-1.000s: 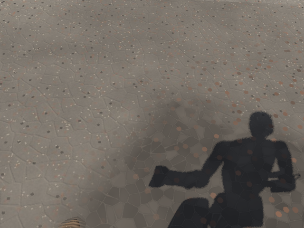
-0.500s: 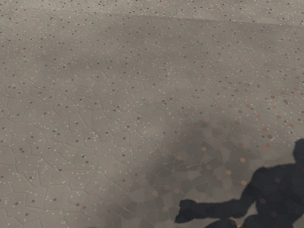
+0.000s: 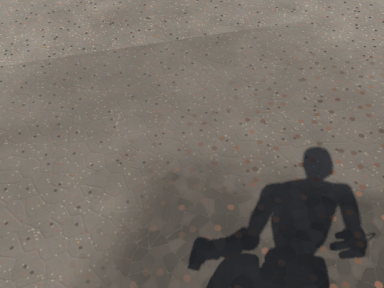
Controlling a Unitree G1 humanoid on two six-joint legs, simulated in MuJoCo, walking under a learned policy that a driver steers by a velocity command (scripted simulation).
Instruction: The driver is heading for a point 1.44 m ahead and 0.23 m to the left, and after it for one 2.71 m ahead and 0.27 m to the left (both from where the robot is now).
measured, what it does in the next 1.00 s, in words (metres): walks ahead, turning left: left foot, then right foot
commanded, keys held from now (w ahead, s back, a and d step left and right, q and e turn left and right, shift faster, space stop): w+e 0.12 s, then w+q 0.88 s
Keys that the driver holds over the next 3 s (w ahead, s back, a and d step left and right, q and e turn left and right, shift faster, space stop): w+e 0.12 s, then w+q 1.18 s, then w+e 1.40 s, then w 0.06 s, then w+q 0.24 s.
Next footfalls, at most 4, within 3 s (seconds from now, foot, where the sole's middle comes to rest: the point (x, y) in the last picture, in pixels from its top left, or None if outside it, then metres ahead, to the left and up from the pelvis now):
0.36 left None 0.37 0.10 -0.78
0.82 right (247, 245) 0.65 -0.12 -0.78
1.34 left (157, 204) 0.83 0.22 -0.78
1.88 right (176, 134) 1.20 0.16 -0.78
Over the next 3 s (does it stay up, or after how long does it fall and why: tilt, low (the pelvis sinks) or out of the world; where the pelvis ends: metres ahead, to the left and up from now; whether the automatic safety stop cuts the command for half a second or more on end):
stays up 1.61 0.21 0.00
